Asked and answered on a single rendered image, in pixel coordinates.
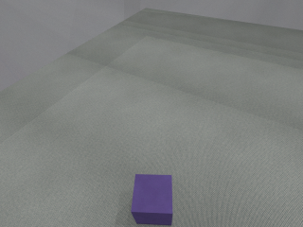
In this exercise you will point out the carton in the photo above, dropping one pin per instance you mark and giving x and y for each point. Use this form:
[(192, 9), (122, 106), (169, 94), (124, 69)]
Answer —
[(152, 199)]

